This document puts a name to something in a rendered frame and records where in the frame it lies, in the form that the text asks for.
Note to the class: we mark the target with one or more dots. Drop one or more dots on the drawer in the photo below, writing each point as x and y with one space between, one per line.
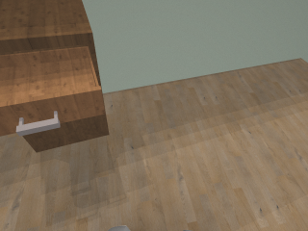
34 85

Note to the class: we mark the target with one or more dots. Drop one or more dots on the cabinet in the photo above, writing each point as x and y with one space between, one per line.
41 25

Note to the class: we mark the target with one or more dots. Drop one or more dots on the handle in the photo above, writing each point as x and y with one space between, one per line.
39 126

